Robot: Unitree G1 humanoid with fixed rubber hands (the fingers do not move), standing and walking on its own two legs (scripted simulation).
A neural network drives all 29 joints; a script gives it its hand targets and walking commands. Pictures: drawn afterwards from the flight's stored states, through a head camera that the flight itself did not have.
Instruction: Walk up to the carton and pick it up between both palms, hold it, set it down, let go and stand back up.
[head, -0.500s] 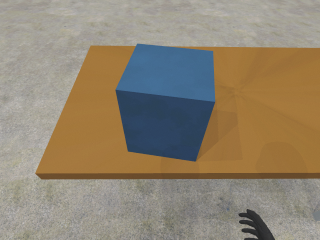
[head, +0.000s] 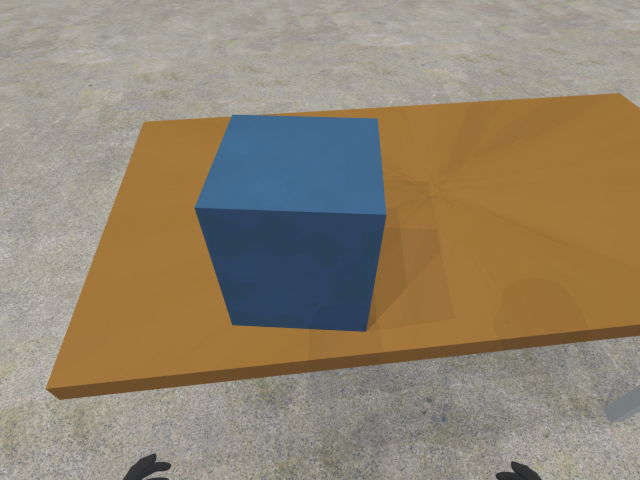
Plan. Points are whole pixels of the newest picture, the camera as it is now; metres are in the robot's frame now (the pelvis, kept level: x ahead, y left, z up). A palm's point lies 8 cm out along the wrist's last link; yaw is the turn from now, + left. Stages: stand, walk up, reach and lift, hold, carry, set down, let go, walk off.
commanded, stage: walk up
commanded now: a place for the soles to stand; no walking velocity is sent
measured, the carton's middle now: (301, 226) +0.46 +0.03 +0.06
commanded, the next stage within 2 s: reach and lift in 0.82 s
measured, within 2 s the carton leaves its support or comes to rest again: neither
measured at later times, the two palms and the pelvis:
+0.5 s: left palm out of the picture +0.09 +0.25 -0.09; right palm out of the picture +0.08 -0.29 -0.10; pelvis -0.02 -0.01 +0.00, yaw -3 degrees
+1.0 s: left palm (154, 477) +0.17 +0.23 -0.10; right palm out of the picture +0.10 -0.28 -0.09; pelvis -0.02 +0.00 -0.01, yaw -9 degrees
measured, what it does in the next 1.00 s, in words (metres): stands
